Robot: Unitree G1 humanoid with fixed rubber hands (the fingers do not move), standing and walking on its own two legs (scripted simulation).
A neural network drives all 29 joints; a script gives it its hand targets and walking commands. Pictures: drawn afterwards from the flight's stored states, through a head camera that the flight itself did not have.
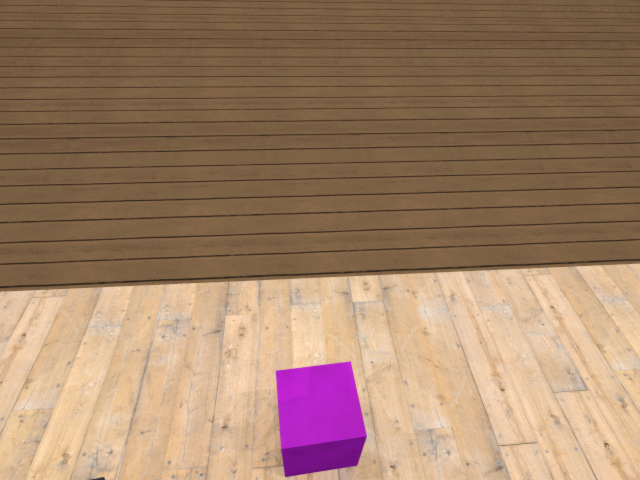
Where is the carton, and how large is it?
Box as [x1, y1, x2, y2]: [276, 361, 366, 476]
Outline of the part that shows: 350,361 276,371 281,450 285,476 357,464 366,435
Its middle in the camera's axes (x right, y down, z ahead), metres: -0.01 +0.50 +1.10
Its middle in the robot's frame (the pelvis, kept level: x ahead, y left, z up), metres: +0.46 +0.01 -0.66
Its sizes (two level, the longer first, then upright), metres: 0.210 0.200 0.250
